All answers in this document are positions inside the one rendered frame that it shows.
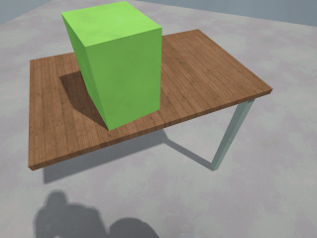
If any table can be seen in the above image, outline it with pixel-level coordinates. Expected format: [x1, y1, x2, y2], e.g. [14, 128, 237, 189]
[28, 29, 272, 172]

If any carton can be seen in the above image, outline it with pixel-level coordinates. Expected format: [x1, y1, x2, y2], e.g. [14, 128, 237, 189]
[61, 1, 162, 131]

